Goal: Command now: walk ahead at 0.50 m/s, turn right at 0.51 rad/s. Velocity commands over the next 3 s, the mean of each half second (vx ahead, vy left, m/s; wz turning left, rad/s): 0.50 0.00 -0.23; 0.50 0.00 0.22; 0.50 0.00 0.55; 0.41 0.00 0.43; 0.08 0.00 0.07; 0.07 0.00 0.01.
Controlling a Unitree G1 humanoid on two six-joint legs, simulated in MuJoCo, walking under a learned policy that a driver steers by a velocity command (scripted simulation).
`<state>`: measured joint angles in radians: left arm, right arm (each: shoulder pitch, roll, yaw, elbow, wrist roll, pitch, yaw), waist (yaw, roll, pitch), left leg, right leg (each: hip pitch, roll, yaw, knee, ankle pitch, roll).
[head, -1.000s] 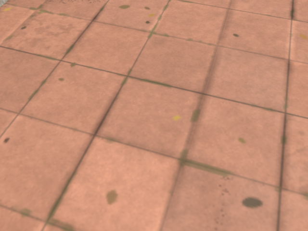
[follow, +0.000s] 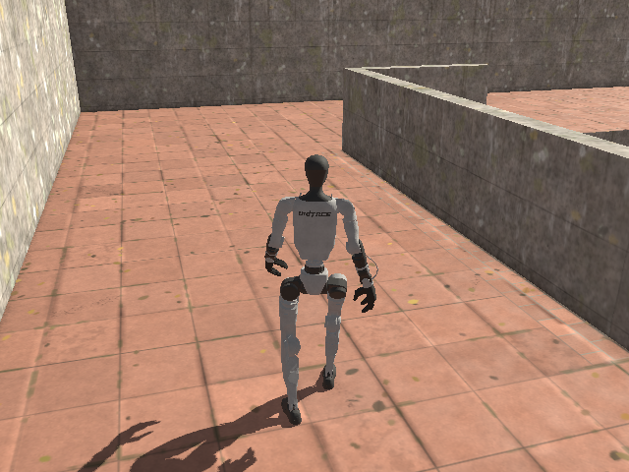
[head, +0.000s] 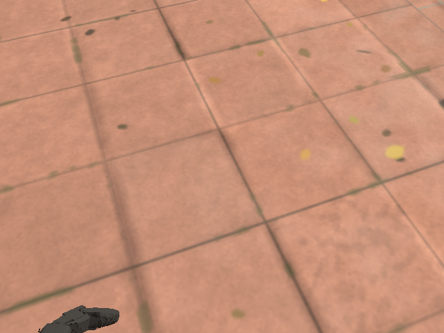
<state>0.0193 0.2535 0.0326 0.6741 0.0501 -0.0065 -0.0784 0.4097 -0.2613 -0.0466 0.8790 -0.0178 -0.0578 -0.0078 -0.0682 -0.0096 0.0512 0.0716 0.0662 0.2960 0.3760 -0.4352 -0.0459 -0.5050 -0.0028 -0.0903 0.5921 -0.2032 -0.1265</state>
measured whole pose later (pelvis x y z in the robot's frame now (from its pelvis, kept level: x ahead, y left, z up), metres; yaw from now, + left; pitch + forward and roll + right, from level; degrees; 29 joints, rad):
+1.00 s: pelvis +0.54 -0.02 +0.02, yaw +3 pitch +1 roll +1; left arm 0.05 0.24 0.00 0.77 0.03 -0.05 -0.02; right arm 0.44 -0.24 -0.06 0.91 -0.01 -0.05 0.01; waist -0.09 -0.03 0.04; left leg -0.05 -0.10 -0.08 0.30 -0.27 0.07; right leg -0.57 -0.07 0.03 0.62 -0.06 0.04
